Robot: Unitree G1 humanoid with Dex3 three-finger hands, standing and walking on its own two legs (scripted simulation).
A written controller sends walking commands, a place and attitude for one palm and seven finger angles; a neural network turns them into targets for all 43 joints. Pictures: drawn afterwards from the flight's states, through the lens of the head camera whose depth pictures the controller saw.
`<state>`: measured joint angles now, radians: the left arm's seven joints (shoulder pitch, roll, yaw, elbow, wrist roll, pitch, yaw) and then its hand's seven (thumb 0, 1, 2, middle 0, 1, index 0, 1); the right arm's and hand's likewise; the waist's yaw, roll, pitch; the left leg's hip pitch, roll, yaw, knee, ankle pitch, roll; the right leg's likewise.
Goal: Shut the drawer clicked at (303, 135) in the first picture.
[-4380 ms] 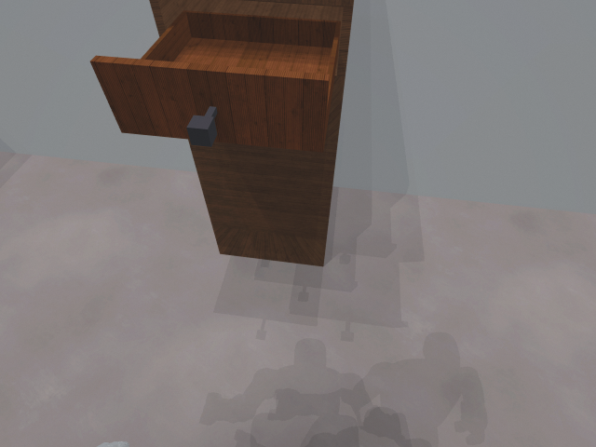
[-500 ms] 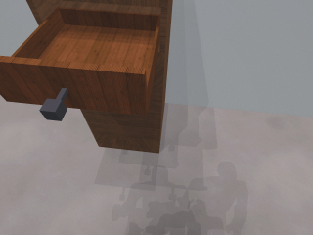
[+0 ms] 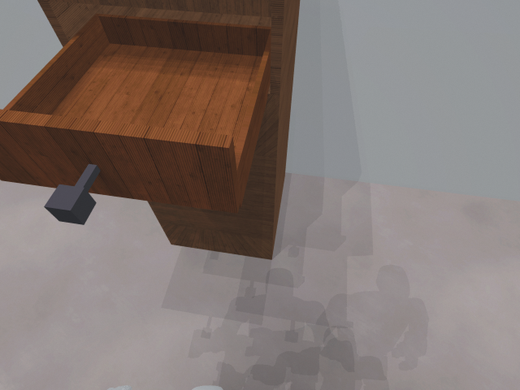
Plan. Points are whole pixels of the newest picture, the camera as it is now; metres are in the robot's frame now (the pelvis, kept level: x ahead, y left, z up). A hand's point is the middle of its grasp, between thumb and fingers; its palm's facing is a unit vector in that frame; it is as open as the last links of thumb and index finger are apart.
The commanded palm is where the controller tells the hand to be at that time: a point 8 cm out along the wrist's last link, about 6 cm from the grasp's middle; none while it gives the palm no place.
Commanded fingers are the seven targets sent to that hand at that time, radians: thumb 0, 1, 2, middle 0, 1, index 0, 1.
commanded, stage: come to a stop and stand still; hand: left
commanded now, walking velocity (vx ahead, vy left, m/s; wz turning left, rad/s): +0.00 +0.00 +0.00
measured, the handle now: (79, 192) +0.33 +0.26 +0.14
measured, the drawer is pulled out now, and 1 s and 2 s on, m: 0.29 0.29 0.29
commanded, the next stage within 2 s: look again from close up in 1.32 s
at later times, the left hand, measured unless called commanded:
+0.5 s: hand out of the picture +0.03 +0.20 -0.16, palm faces -0.03 -0.97 -0.24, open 7.4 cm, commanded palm none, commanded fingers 0.00 0.90 0.90 -0.20 -0.30 -0.20 -0.30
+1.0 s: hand out of the picture +0.04 +0.18 -0.16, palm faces -0.07 -0.97 -0.25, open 7.4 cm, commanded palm none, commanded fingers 0.00 0.90 0.90 -0.20 -0.30 -0.20 -0.30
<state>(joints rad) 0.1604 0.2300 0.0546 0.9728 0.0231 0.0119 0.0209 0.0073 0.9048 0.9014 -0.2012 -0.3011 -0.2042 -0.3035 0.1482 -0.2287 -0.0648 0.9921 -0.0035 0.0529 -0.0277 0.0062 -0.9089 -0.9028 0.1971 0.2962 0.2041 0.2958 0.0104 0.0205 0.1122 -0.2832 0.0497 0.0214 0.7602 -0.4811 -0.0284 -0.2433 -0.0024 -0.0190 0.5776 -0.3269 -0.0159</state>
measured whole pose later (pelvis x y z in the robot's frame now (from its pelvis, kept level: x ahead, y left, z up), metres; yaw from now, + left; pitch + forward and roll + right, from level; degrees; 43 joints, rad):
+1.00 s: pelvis -0.01 -0.01 +0.01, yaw -4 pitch +0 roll +1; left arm 0.21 0.20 -0.01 1.08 0.01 0.00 0.02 0.01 0.90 0.90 -0.20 -0.30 -0.21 -0.30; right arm 0.26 -0.22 0.00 1.10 -0.01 -0.01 -0.02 0.01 -0.91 -0.90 0.20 0.30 0.20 0.30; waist -0.01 0.02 0.04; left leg -0.15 0.04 0.07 0.44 -0.28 -0.03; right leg -0.20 0.02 0.03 0.50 -0.29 -0.03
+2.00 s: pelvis +0.01 -0.02 +0.01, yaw -3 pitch +0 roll +0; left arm 0.22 0.20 0.00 1.09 0.01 -0.01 0.02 0.01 0.90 0.90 -0.20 -0.30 -0.20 -0.30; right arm 0.24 -0.19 0.00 1.13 -0.01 -0.02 -0.03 0.01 -0.91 -0.90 0.20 0.30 0.20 0.30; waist 0.00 -0.01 0.03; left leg -0.12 0.06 0.05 0.40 -0.28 -0.05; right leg -0.16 0.04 0.01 0.45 -0.28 -0.04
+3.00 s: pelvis +0.01 +0.09 -0.01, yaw -4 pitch +1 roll +1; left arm 0.31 0.21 0.06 1.03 0.02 0.04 0.03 0.01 0.90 0.90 -0.20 -0.30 -0.21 -0.30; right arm 0.23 -0.17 -0.04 0.98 -0.02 -0.01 -0.01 0.01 -0.91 -0.90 0.19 0.30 0.20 0.30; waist 0.02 -0.07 0.03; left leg -0.32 0.05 0.05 0.60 -0.29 -0.04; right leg -0.31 -0.11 -0.01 0.77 -0.51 0.02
